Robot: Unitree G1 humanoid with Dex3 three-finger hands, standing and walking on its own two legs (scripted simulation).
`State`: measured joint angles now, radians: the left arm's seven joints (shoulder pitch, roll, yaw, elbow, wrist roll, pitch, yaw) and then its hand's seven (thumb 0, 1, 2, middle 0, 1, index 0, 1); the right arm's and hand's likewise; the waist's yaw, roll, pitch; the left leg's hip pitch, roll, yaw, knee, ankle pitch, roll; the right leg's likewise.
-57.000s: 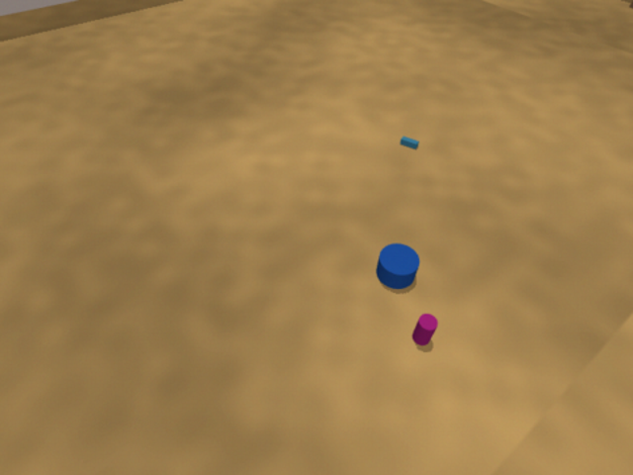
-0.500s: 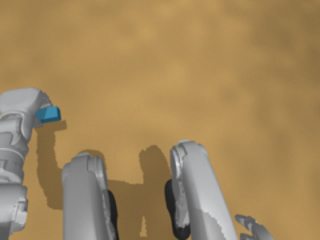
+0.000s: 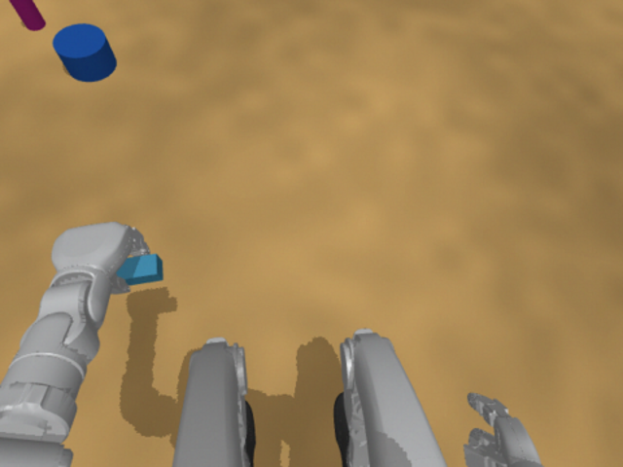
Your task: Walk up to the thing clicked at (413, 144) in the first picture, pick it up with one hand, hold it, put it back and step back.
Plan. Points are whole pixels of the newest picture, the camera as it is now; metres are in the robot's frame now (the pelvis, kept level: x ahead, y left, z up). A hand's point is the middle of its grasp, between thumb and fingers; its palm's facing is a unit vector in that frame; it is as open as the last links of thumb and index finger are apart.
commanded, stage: lift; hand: left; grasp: from above
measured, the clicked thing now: (128, 271) +0.40 +0.25 -0.13
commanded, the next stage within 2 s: hold in 0.80 s
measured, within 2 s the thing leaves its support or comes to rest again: neither
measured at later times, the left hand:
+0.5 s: hand (55, 241) +0.36 +0.24 +0.07, palm faces -0.45 -0.09 -0.89, open 6.3 cm
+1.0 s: hand (24, 182) +0.39 +0.24 +0.14, palm faces -0.44 -0.08 -0.89, open 6.3 cm
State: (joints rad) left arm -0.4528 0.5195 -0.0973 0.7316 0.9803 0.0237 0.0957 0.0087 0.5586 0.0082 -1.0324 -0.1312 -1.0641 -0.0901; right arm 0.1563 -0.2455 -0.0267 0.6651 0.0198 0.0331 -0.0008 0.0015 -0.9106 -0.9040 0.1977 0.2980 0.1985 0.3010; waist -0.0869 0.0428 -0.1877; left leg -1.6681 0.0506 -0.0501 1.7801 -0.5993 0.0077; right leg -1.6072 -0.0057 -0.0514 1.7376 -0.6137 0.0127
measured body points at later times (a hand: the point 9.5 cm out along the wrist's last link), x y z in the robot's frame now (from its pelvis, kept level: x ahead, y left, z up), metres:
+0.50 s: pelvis +0.04 +0.01 +0.16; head +0.11 +0.01 +0.60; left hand +0.38 +0.25 +0.13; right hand +0.13 -0.26 +0.04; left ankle +0.09 +0.12 -0.49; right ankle +0.09 -0.13 -0.49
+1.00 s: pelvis +0.08 +0.01 +0.22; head +0.12 +0.00 +0.67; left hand +0.40 +0.24 +0.19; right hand +0.17 -0.26 +0.09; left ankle +0.09 +0.12 -0.49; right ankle +0.09 -0.13 -0.49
